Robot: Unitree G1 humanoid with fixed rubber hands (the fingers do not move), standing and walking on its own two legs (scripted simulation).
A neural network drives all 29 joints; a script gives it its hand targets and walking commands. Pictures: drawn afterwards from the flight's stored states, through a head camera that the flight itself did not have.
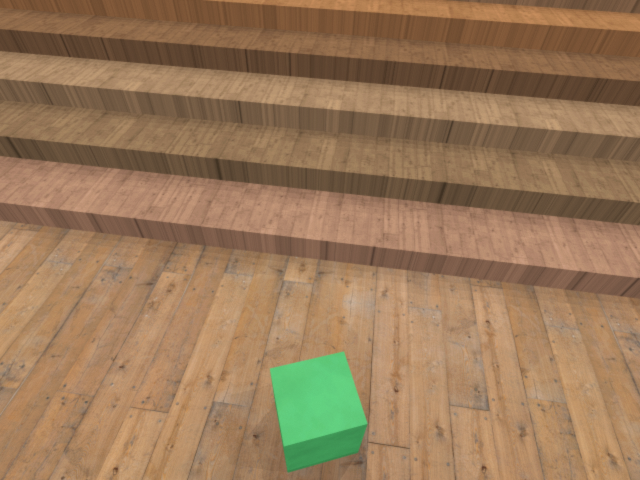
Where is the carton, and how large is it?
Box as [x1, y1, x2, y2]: [270, 352, 367, 472]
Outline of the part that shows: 343,352 270,368 275,404 288,472 355,453 358,450 367,423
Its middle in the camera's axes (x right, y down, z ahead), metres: -0.01 +0.47 +1.09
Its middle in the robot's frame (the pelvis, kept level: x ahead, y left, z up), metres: +0.45 -0.01 -0.65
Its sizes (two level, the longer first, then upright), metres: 0.210 0.200 0.250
